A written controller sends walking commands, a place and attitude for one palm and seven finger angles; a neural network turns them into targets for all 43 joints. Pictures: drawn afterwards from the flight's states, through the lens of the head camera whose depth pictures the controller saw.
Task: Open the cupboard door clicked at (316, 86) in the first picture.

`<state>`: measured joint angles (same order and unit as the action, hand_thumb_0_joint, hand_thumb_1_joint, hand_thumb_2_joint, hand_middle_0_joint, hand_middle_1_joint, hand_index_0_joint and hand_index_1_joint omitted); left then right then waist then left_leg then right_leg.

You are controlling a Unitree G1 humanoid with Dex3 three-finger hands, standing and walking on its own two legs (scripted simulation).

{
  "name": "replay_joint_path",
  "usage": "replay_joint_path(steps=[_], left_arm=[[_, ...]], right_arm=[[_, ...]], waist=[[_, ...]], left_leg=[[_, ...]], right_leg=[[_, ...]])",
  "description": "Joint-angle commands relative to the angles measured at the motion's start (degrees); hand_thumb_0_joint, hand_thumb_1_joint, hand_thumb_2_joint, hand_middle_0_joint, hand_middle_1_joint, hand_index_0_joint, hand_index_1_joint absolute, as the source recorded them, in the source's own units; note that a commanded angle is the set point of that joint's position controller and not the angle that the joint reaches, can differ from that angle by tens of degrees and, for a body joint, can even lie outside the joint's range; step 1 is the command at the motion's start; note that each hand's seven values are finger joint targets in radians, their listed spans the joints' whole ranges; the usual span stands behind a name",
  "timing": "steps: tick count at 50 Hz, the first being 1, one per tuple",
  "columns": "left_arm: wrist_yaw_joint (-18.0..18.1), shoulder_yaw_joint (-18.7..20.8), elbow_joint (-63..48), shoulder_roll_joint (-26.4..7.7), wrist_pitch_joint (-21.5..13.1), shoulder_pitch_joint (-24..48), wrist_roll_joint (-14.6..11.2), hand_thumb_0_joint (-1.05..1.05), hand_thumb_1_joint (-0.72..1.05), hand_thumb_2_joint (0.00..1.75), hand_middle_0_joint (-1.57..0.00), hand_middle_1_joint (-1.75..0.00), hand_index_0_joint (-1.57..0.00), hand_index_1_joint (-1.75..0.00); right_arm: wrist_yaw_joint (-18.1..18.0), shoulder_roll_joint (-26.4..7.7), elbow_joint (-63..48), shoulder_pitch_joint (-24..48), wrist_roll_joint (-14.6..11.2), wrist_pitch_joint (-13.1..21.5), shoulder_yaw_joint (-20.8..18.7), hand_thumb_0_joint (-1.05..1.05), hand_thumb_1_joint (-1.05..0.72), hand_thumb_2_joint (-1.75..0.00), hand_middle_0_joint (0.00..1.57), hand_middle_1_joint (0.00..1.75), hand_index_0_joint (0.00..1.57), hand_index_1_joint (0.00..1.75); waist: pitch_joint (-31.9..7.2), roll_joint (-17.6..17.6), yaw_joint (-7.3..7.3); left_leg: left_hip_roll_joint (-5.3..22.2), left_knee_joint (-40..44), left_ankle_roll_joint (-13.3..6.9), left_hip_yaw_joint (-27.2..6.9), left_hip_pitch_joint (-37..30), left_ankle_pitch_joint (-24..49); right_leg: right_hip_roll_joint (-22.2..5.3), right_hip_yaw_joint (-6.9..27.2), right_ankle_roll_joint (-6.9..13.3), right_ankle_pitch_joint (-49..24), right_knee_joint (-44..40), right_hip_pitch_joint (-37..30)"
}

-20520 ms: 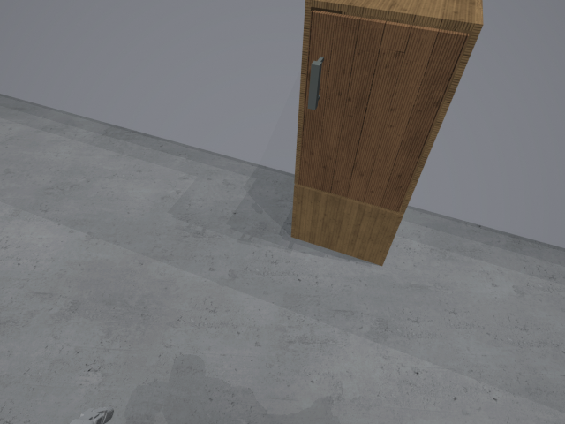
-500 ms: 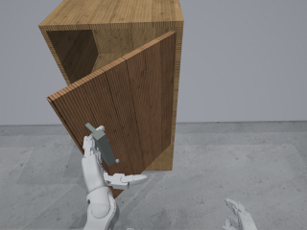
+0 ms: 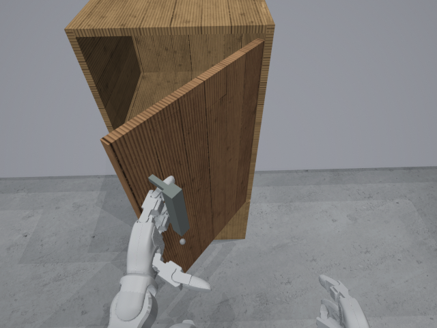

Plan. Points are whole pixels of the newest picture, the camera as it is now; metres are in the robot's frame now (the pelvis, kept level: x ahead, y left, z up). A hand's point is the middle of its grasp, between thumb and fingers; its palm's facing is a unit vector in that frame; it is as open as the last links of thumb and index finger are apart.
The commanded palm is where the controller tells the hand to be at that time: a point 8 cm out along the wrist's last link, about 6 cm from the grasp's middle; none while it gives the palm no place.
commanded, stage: slide the hand sideways off the handle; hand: left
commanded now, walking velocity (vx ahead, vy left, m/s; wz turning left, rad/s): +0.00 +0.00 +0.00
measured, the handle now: (168, 205) +0.32 +0.11 +0.07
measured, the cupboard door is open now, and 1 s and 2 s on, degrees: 50 49 49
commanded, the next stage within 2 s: draw the hand back to the body in 0.80 s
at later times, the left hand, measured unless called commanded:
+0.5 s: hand (156, 266) +0.21 +0.11 +0.07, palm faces +0.01 -1.00 +0.01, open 16.0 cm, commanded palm +0.18 +0.18 +0.07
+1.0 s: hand (129, 289) +0.18 +0.14 +0.06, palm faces +0.02 -1.00 -0.02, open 16.3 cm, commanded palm +0.15 +0.21 +0.08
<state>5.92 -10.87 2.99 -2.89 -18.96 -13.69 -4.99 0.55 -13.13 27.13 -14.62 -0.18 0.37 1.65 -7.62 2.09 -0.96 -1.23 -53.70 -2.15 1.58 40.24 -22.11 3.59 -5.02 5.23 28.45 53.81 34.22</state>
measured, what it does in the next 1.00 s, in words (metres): stands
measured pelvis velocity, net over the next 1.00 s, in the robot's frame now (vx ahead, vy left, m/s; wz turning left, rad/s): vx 0.00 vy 0.00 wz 0.01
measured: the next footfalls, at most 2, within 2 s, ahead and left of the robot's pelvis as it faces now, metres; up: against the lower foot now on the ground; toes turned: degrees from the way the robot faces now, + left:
none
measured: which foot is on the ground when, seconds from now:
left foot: down 0.00-1.00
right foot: down 0.00-1.00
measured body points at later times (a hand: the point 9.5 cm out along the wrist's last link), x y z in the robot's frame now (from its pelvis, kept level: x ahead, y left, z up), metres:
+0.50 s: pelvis +0.01 +0.02 -0.01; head +0.04 +0.01 +0.44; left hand +0.21 +0.16 +0.07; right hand +0.19 -0.19 -0.08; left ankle +0.05 +0.10 -0.68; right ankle -0.01 -0.06 -0.68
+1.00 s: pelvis +0.00 +0.00 -0.02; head +0.03 -0.01 +0.43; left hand +0.17 +0.20 +0.07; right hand +0.19 -0.22 -0.09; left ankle +0.05 +0.10 -0.68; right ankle -0.01 -0.06 -0.68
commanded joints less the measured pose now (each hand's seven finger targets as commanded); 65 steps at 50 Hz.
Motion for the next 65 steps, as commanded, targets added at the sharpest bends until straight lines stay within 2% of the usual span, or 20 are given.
replay_joint_path(steps=[1,2,4,11,14,19,24,27,32,34,38,40,43,45,49,53,54,57,59,65], left_arm=[[3.31,0.97,-16.30,-1.03,-4.11,1.41,2.52,0.00,-0.50,0.30,-0.15,-0.30,-0.15,-0.30],[3.42,0.04,-17.94,-0.53,-4.10,1.51,2.96,0.00,-0.50,0.30,-0.15,-0.30,-0.15,-0.30],[4.13,1.61,-20.02,-2.38,-4.03,-2.03,3.24,0.00,-0.50,0.30,-0.15,-0.30,-0.15,-0.30],[3.94,-0.14,-24.42,-1.32,-3.94,-4.67,2.97,0.00,-0.50,0.30,-0.15,-0.30,-0.15,-0.30],[3.59,0.01,-25.21,-1.45,-3.90,-6.88,2.64,0.00,-0.50,0.30,-0.15,-0.30,-0.15,-0.30],[2.79,2.74,-27.70,-3.71,-3.10,-15.67,2.24,0.00,-0.50,0.30,-0.15,-0.30,-0.15,-0.30],[1.11,4.54,-29.48,-5.23,-2.91,-18.65,0.95,0.00,-0.50,0.30,-0.15,-0.30,-0.15,-0.30],[-0.24,5.92,-29.45,-5.73,-3.58,-19.47,-0.07,0.00,-0.50,0.30,-0.15,-0.30,-0.15,-0.30],[-3.40,10.09,-31.15,-8.40,-5.17,-23.40,-2.96,0.00,-0.50,0.30,-0.15,-0.30,-0.15,-0.30],[-4.78,9.29,-32.84,-7.89,-5.82,-24.52,-3.78,0.00,-0.50,0.30,-0.15,-0.30,-0.15,-0.30],[-8.36,9.02,-33.45,-8.53,-6.80,-25.73,-5.20,0.00,-0.50,0.30,-0.15,-0.30,-0.15,-0.30],[-9.91,8.95,-33.09,-8.93,-7.20,-23.77,-5.75,0.00,-0.50,0.30,-0.15,-0.30,-0.15,-0.30],[-11.18,10.66,-31.50,-9.80,-7.53,-22.70,-6.54,0.00,-0.50,0.30,-0.15,-0.30,-0.15,-0.30],[-11.26,11.06,-30.72,-9.88,-7.12,-22.85,-6.58,0.00,-0.50,0.30,-0.15,-0.30,-0.15,-0.30],[-9.20,17.20,-36.18,-15.86,-5.80,-18.77,-7.25,0.00,-0.50,0.30,-0.15,-0.30,-0.15,-0.30],[-8.91,17.76,-35.96,-14.04,-2.91,-21.74,-8.86,0.00,-0.50,0.30,-0.15,-0.30,-0.15,-0.30],[-9.34,18.65,-34.00,-14.19,-1.80,-22.53,-9.45,0.00,-0.50,0.30,-0.15,-0.30,-0.15,-0.30],[-11.67,17.71,-32.75,-13.42,0.88,-23.96,-10.28,0.00,-0.50,0.30,-0.15,-0.30,-0.15,-0.30],[-12.93,19.39,-32.15,-14.82,2.36,-24.30,-10.82,0.00,-0.50,0.30,-0.15,-0.30,-0.15,-0.30],[-14.05,22.87,-38.81,-17.88,2.29,-21.40,-12.38,0.00,-0.50,0.30,-0.15,-0.30,-0.15,-0.30]], right_arm=[[1.09,-5.29,-11.84,5.62,0.18,2.34,-2.29,0.00,-0.90,-0.90,0.20,0.30,0.20,0.30],[1.15,-5.23,-12.12,5.68,0.15,2.28,-2.33,0.00,-0.90,-0.90,0.20,0.30,0.20,0.30],[1.17,-5.29,-12.87,4.95,0.29,2.04,-2.34,0.00,-0.90,-0.90,0.20,0.30,0.20,0.30],[0.73,-5.23,-13.73,4.91,0.19,2.05,-1.98,0.00,-0.90,-0.90,0.20,0.30,0.20,0.30],[0.57,-5.29,-13.90,4.38,0.24,2.30,-1.97,0.00,-0.90,-0.90,0.20,0.30,0.20,0.30],[0.67,-5.08,-14.77,3.30,0.16,2.14,-2.15,0.00,-0.90,-0.90,0.20,0.30,0.20,0.30],[0.38,-5.06,-15.30,3.50,0.02,1.77,-2.10,0.00,-0.90,-0.90,0.20,0.30,0.20,0.30],[0.05,-5.10,-15.12,3.55,-0.09,1.93,-2.13,0.00,-0.90,-0.90,0.20,0.30,0.20,0.30],[-0.50,-5.12,-14.73,3.65,-0.42,2.64,-2.65,0.00,-0.90,-0.90,0.20,0.30,0.20,0.30],[-0.67,-5.03,-14.83,3.79,-0.69,3.06,-2.82,0.00,-0.90,-0.90,0.20,0.30,0.20,0.30],[-1.23,-5.44,-14.43,3.48,-0.93,3.80,-3.14,0.00,-0.90,-0.90,0.20,0.30,0.20,0.30],[-1.63,-5.72,-14.18,3.41,-0.92,4.39,-3.21,0.00,-0.90,-0.90,0.20,0.30,0.20,0.30],[-2.20,-5.88,-13.79,3.43,-0.90,4.96,-3.30,0.00,-0.90,-0.90,0.20,0.30,0.20,0.30],[-2.35,-5.81,-14.11,4.00,-0.98,5.01,-3.21,0.00,-0.90,-0.90,0.20,0.30,0.20,0.30],[-3.05,-5.58,-14.55,4.25,-1.42,5.07,-2.98,0.00,-0.90,-0.90,0.20,0.30,0.20,0.30],[-3.32,-5.02,-14.18,4.48,-2.28,5.27,-2.42,0.00,-0.90,-0.90,0.20,0.30,0.20,0.30],[-3.45,-5.14,-13.82,4.65,-2.36,5.15,-2.31,0.00,-0.90,-0.90,0.20,0.30,0.20,0.30],[-3.72,-5.64,-13.58,4.92,-2.73,5.38,-2.13,0.00,-0.90,-0.90,0.20,0.30,0.20,0.30],[-4.05,-6.12,-13.11,4.93,-2.86,5.45,-2.21,0.00,-0.90,-0.90,0.20,0.30,0.20,0.30],[-4.40,-6.03,-13.05,4.72,-2.90,6.94,-1.88,0.00,-0.90,-0.90,0.20,0.30,0.20,0.30]], waist=[[-8.40,-2.56,1.01],[-8.63,-1.27,0.81],[-9.12,-2.28,1.35],[-6.89,-2.27,-0.17],[-7.45,-3.19,-0.06],[-10.48,-1.90,1.82],[-7.50,-3.31,1.20],[-5.63,-2.77,0.86],[-7.86,-1.50,1.56],[-8.64,-0.33,1.18],[-7.22,-0.62,-0.05],[-6.49,-2.69,-0.87],[-5.68,-3.38,-0.68],[-5.27,-2.41,-0.13],[-8.65,0.15,1.55],[-7.70,0.51,1.66],[-7.08,-2.14,1.51],[-3.66,-2.73,1.04],[-3.54,-4.75,1.24],[-3.72,-0.70,2.04]], left_leg=[[0.73,6.01,-0.08,-4.31,-9.81,5.04],[0.81,5.83,-0.07,-4.25,-10.46,5.30],[1.04,5.98,0.03,-4.62,-10.12,5.82],[1.54,5.62,0.17,-5.67,-9.90,3.96],[1.68,5.62,0.20,-6.26,-9.67,3.60],[1.67,5.19,0.52,-5.83,-10.69,9.14],[1.35,4.25,0.25,-5.21,-8.10,8.34],[1.15,3.62,0.26,-5.09,-6.74,6.73],[0.73,2.19,0.29,-4.58,-5.52,7.12],[0.64,1.59,0.14,-4.55,-5.57,7.83],[0.54,0.44,0.01,-4.96,-3.99,6.77],[0.47,-0.84,-0.05,-5.38,-2.06,5.33],[0.49,-1.98,0.06,-5.40,0.21,2.69],[0.44,-2.14,0.06,-4.98,0.84,1.64],[0.45,-0.73,-0.05,-4.60,-1.45,1.02],[0.46,1.24,-0.05,-4.49,-4.30,2.75],[0.55,1.39,-0.07,-4.97,-3.69,2.64],[0.63,2.76,-0.16,-5.06,-4.79,2.94],[0.78,3.63,-0.30,-5.51,-5.60,4.43],[0.62,6.57,-0.30,-5.56,-10.11,7.26]], right_leg=[[-2.50,5.14,-3.45,-11.31,-9.27,1.29],[-2.31,5.07,-3.34,-11.56,-8.90,1.79],[-1.89,4.64,-3.05,-11.73,-8.21,1.08],[-1.24,3.55,-3.10,-9.63,-7.10,4.30],[-1.02,3.18,-3.05,-8.92,-6.61,4.32],[-0.80,2.94,-2.75,-14.21,-5.06,1.75],[-0.83,3.44,-3.11,-15.42,-5.56,1.56],[-0.77,3.61,-3.26,-14.25,-5.66,2.91],[-0.92,4.76,-3.59,-15.87,-5.62,1.58],[-1.13,5.21,-3.87,-17.24,-5.50,1.35],[-1.68,5.84,-4.73,-17.80,-5.73,2.79],[-2.24,7.29,-5.38,-16.84,-6.24,3.35],[-2.66,8.51,-5.41,-12.21,-7.03,4.76],[-2.76,9.06,-5.18,-8.80,-7.64,4.94],[-2.89,10.76,-4.97,-3.83,-10.07,1.85],[-2.99,10.03,-5.75,-8.47,-11.79,-0.15],[-3.25,10.55,-6.60,-8.79,-12.60,-1.06],[-3.72,10.37,-7.40,-11.37,-14.27,-1.33],[-3.75,9.99,-7.82,-14.09,-14.50,-3.05],[-2.80,7.50,-6.48,-17.29,-14.63,-4.30]])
